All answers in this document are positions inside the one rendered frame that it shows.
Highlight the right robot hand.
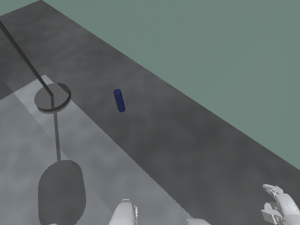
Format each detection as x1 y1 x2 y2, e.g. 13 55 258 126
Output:
261 184 300 225

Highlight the right robot arm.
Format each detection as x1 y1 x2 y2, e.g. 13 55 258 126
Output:
282 214 300 225

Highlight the floor lamp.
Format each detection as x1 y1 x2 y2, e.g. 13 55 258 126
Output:
0 21 71 112

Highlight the can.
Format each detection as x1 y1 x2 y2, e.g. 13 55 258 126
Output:
113 89 125 113

